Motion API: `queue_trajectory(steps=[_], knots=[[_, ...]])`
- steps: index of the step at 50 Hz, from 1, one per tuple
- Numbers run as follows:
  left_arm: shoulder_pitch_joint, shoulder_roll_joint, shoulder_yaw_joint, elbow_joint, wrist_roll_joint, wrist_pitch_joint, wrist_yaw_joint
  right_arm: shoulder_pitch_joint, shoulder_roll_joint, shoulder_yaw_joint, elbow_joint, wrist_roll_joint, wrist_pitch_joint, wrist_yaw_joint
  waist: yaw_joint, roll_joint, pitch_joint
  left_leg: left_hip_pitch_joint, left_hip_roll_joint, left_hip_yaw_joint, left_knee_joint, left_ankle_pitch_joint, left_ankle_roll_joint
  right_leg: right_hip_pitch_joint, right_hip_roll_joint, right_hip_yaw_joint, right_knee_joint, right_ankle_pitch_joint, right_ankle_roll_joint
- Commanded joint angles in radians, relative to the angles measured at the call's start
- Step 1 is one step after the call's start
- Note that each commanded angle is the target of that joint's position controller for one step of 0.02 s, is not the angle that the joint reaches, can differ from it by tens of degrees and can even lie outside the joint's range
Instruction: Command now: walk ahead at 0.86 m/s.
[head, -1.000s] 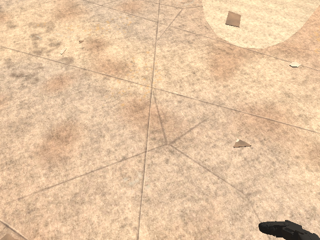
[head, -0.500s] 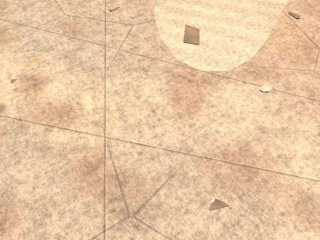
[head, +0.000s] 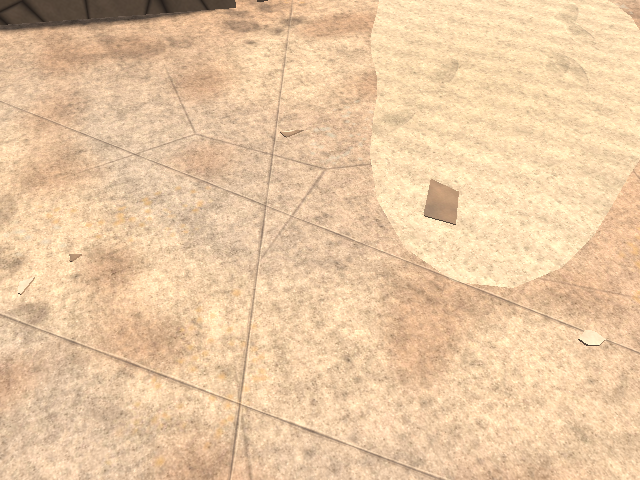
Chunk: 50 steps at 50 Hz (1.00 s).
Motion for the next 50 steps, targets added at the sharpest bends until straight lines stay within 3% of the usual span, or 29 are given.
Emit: queue_trajectory(steps=[1,3,5,6,7,8,9,10,12,15,21,23,25,27,28,29,30,31,32,34,36,37,40,42,44,46,48,49,50], knots=[[-0.040,0.162,0.037,-0.062,0.000,-0.016,-0.001,-0.072,-0.076,-0.014,-0.086,0.005,-0.021,-0.003,-0.020,-0.067,0.130,0.050,-0.013,0.036,-0.089,-0.027,0.011,-0.111,-0.288,0.235,-0.151,-0.413,-0.135],[-0.062,0.168,0.040,-0.070,0.000,-0.014,-0.001,-0.039,-0.080,-0.016,-0.092,0.004,-0.033,-0.006,-0.043,-0.044,0.136,0.144,-0.024,0.059,-0.170,-0.040,0.036,-0.135,-0.291,0.223,-0.106,-0.424,-0.134],[-0.110,0.129,0.029,-0.087,0.006,-0.013,-0.001,0.151,-0.101,-0.027,-0.039,-0.004,-0.057,-0.018,-0.134,0.031,0.102,0.429,-0.024,0.036,-0.254,-0.105,0.068,-0.292,-0.223,0.138,0.096,-0.382,-0.109],[-0.174,0.038,0.002,-0.126,0.024,-0.019,-0.003,0.368,-0.190,-0.053,0.022,-0.023,-0.072,-0.032,-0.224,0.241,0.035,0.633,0.141,-0.226,-0.371,-0.356,0.103,-0.453,-0.099,0.006,0.487,-0.270,-0.069],[-0.213,-0.020,-0.015,-0.186,0.008,-0.036,-0.012,0.381,-0.291,-0.077,0.007,-0.027,-0.069,-0.037,-0.203,0.363,0.051,0.764,0.317,-0.629,-0.513,-0.651,0.176,-0.801,0.019,-0.017,0.744,-0.335,-0.047],[-0.226,0.045,-0.005,-0.179,0.027,-0.037,-0.010,0.321,-0.246,-0.073,-0.006,-0.023,-0.065,-0.037,-0.170,0.186,0.084,0.706,0.342,-0.670,-0.500,-0.676,0.205,-0.882,-0.052,0.098,0.881,-0.246,-0.062],[-0.238,0.076,0.004,-0.174,0.027,-0.038,-0.019,0.264,-0.183,-0.057,-0.024,-0.011,-0.070,-0.030,-0.135,0.095,0.086,0.656,0.279,-0.562,-0.471,-0.572,0.176,-0.861,-0.088,0.124,0.905,-0.149,-0.055],[-0.208,0.080,0.005,-0.161,0.030,-0.036,-0.029,0.232,-0.154,-0.049,-0.028,-0.005,-0.076,-0.023,-0.099,0.078,0.070,0.603,0.227,-0.461,-0.482,-0.481,0.151,-0.800,-0.113,0.114,0.890,-0.098,-0.035],[-0.193,0.068,0.004,-0.143,0.036,-0.010,-0.045,0.220,-0.123,-0.039,-0.027,0.000,-0.092,-0.029,-0.077,0.104,0.096,0.515,0.174,-0.299,-0.538,-0.359,0.106,-0.744,-0.115,0.121,0.901,-0.042,0.000],[-0.271,0.045,-0.002,-0.164,0.023,0.019,-0.054,0.282,-0.104,-0.035,0.007,0.000,-0.105,-0.026,-0.087,0.082,0.170,0.454,0.135,-0.124,-0.577,-0.119,0.064,-0.758,-0.101,0.102,0.888,0.077,0.012],[-0.455,0.023,-0.030,-0.228,0.021,0.023,-0.072,0.365,-0.077,-0.018,0.049,-0.002,-0.120,-0.036,-0.106,0.073,0.248,0.458,0.090,0.136,-0.625,0.337,0.012,-0.650,-0.090,-0.069,0.626,0.221,-0.023],[-0.479,0.016,-0.042,-0.246,0.019,0.024,-0.072,0.373,-0.097,-0.015,0.066,0.000,-0.116,-0.048,-0.093,0.085,0.250,0.520,0.098,0.200,-0.593,0.628,-0.011,-0.572,-0.065,-0.134,0.523,0.200,-0.058],[-0.454,0.040,-0.042,-0.250,0.018,0.030,-0.062,0.384,-0.146,-0.021,0.077,-0.002,-0.103,-0.072,-0.060,0.129,0.190,0.625,0.122,0.232,-0.462,1.123,-0.025,-0.470,0.009,-0.202,0.478,0.133,-0.101],[-0.283,0.094,-0.026,-0.211,0.015,0.033,-0.053,0.361,-0.209,-0.038,0.069,-0.015,-0.069,-0.099,0.041,0.178,0.084,0.686,0.161,0.237,-0.182,1.407,-0.024,-0.301,0.070,-0.214,0.461,0.015,-0.142],[-0.099,0.138,-0.005,-0.159,0.012,0.032,-0.046,0.320,-0.235,-0.048,0.052,-0.024,-0.052,-0.102,0.123,0.189,0.003,0.645,0.181,0.219,0.051,1.425,-0.006,-0.128,0.088,-0.188,0.452,-0.056,-0.173],[0.123,0.185,0.026,-0.096,0.015,0.029,-0.033,0.266,-0.253,-0.056,0.030,-0.028,-0.042,-0.096,0.224,0.169,-0.074,0.481,0.181,0.197,0.368,1.250,0.018,0.138,0.071,-0.096,0.371,-0.110,-0.214],[0.126,0.217,0.048,-0.078,0.009,0.038,-0.010,0.233,-0.174,-0.042,0.013,-0.034,-0.054,-0.069,0.177,0.030,-0.058,0.178,0.054,0.173,0.680,0.345,0.039,0.324,-0.045,0.079,0.396,-0.240,-0.241],[0.037,0.314,0.069,-0.102,0.035,0.054,-0.008,0.225,-0.069,-0.018,-0.102,-0.005,-0.082,-0.046,0.046,-0.238,-0.076,-0.330,-0.134,0.049,1.015,-0.341,-0.025,0.574,-0.266,0.662,0.257,-0.276,-0.444],[0.060,0.289,0.072,-0.105,0.022,0.055,-0.004,0.088,-0.121,-0.013,-0.154,-0.001,-0.111,-0.046,0.101,-0.050,-0.063,-0.463,-0.088,-0.120,0.999,-0.247,-0.001,0.555,-0.303,0.802,0.081,-0.319,-0.435],[-0.001,0.188,0.051,-0.091,0.021,0.047,0.007,0.078,-0.141,-0.011,-0.160,-0.005,-0.129,-0.037,-0.008,0.120,0.116,-0.364,0.001,-0.127,0.777,-0.154,0.008,0.248,-0.257,0.647,-0.018,-0.235,-0.334],[-0.084,0.159,0.031,-0.117,0.010,0.022,0.022,0.109,-0.132,-0.006,-0.160,-0.041,-0.085,-0.033,-0.106,0.141,0.200,-0.231,0.035,-0.112,0.678,-0.184,-0.044,0.001,-0.178,0.481,-0.001,0.155,-0.299],[-0.098,0.161,0.025,-0.127,-0.001,0.010,0.021,0.110,-0.128,-0.004,-0.171,-0.045,-0.064,-0.031,-0.127,0.135,0.210,-0.165,0.044,-0.090,0.597,-0.207,-0.069,-0.094,-0.148,0.411,0.004,0.337,-0.283],[-0.090,0.213,0.038,-0.130,-0.006,-0.001,0.014,-0.014,-0.090,0.014,-0.247,-0.031,-0.047,-0.028,-0.109,0.065,0.212,-0.010,-0.018,0.006,0.285,-0.028,-0.086,-0.260,-0.014,0.257,0.071,0.740,-0.206],[-0.038,0.205,0.045,-0.120,-0.009,0.014,0.006,-0.042,-0.074,0.025,-0.262,-0.013,-0.048,-0.030,-0.058,-0.008,0.134,0.127,-0.095,0.040,0.093,0.174,-0.054,-0.253,0.046,0.224,0.153,0.751,-0.117],[0.009,0.187,0.044,-0.109,-0.011,0.024,0.007,-0.043,-0.083,0.026,-0.259,-0.003,-0.047,-0.037,-0.015,-0.046,0.075,0.211,-0.150,0.051,-0.027,0.292,-0.030,-0.181,0.052,0.241,0.216,0.709,-0.058],[0.002,0.187,0.045,-0.118,-0.005,0.021,0.020,0.027,-0.137,0.009,-0.238,-0.011,-0.054,-0.055,-0.040,-0.072,0.036,0.294,-0.164,0.009,-0.125,0.334,-0.009,-0.088,0.025,0.304,0.356,0.701,-0.012],[-0.075,0.187,0.044,-0.155,-0.006,0.012,0.029,0.271,-0.205,-0.015,-0.159,-0.022,-0.084,-0.065,-0.186,-0.017,-0.042,0.485,-0.059,-0.059,-0.266,0.603,0.031,-0.060,0.052,0.251,0.763,0.466,0.031],[-0.036,0.080,0.022,-0.190,-0.012,0.017,0.036,0.329,-0.244,-0.015,-0.152,-0.031,-0.094,-0.062,-0.161,0.168,-0.139,0.695,0.225,-0.274,-0.099,1.284,0.100,-0.257,0.170,0.139,1.137,-0.555,0.046],[0.186,0.082,0.021,-0.192,-0.034,0.024,0.052,0.313,-0.234,-0.015,-0.176,-0.032,-0.088,-0.041,-0.045,0.204,-0.331,0.832,0.428,-0.559,-0.028,1.503,0.241,-0.365,0.169,0.228,1.297,-0.587,0.051]])
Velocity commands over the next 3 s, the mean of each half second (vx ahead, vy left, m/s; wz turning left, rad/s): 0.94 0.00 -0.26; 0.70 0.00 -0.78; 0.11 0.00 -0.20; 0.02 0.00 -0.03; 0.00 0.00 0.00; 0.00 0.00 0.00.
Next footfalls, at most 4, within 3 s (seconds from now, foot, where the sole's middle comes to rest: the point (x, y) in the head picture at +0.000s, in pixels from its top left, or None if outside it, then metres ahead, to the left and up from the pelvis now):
0.12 left None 0.12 0.14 -0.79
0.60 right None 0.52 -0.02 -0.79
0.96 left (356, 358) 0.90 -0.03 -0.79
1.34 right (421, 422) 0.74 -0.18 -0.79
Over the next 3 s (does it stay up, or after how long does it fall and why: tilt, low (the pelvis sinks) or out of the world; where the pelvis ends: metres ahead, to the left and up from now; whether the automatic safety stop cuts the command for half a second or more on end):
stays up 0.79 -0.08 -0.01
